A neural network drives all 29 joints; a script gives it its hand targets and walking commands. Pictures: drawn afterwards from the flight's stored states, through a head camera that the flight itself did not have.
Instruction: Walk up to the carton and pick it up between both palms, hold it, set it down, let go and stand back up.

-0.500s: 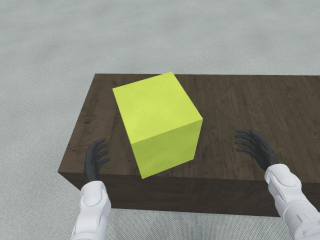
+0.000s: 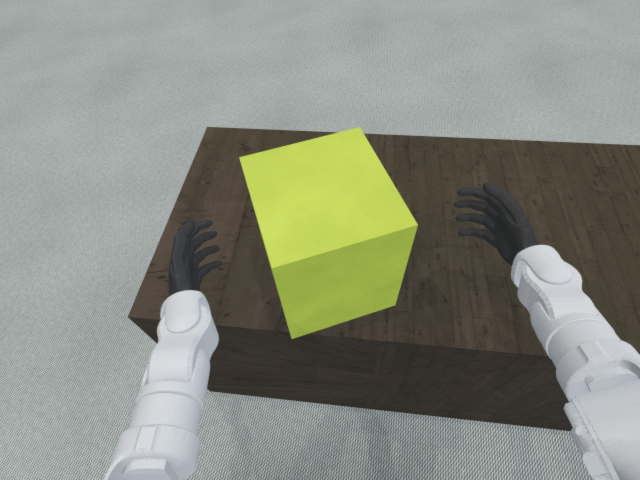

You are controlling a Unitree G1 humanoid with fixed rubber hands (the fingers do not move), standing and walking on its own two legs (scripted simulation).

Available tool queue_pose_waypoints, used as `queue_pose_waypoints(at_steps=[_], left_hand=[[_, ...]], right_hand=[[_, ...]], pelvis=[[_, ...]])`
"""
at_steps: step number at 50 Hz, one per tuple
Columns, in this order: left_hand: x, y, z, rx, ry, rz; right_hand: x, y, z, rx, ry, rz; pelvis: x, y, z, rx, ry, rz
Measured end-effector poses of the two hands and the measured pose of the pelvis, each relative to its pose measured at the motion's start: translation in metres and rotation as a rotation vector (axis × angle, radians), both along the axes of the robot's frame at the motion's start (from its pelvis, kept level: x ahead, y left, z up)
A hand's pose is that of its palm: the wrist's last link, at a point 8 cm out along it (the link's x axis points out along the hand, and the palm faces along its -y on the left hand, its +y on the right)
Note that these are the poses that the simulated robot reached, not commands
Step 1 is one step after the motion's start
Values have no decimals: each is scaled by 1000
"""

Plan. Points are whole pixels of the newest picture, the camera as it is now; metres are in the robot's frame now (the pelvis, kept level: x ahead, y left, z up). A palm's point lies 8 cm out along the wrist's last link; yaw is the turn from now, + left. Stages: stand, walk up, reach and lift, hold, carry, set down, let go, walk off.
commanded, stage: reach and lift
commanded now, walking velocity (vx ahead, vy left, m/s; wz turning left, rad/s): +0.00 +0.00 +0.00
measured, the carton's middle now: (324, 237) +0.49 +0.10 -0.08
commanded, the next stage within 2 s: none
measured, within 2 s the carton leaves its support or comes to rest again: neither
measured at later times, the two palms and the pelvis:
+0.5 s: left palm (182, 235) +0.36 +0.26 +0.07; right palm (491, 181) +0.49 -0.12 +0.08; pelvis +0.01 +0.01 +0.00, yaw +0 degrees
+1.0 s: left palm (182, 199) +0.40 +0.27 +0.09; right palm (469, 133) +0.54 -0.08 +0.12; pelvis +0.01 +0.01 +0.00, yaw +1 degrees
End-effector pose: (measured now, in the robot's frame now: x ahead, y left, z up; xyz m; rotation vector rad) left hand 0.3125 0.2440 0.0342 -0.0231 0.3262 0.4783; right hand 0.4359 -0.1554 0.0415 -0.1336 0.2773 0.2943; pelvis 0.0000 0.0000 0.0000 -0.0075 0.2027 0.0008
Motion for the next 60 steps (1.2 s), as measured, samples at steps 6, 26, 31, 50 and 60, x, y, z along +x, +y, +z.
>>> queue_pose_waypoints(at_steps=[6, 26, 31, 50, 60], left_hand=[[15, 4, 18, 15, -18, 4], [50, 13, 41, 3, -18, 10], [61, 14, 49, 23, -21, 10], [89, 22, 58, 20, -32, 5], [87, 18, 33, 6, 15, -7]], right_hand=[[19, 15, 15, 15, -14, 4], [62, 39, 45, 32, -7, -13], [76, 46, 57, 39, -27, -6], [106, 72, 78, 58, -39, -9], [102, 76, 50, 43, 10, -14]], pelvis=[[0, 4, 0, -4, 24, -2], [7, 8, 2, -8, 65, -3], [9, 8, 2, -11, 90, 4], [14, 14, 0, -15, 153, 13], [13, 15, -2, -16, 181, 16]])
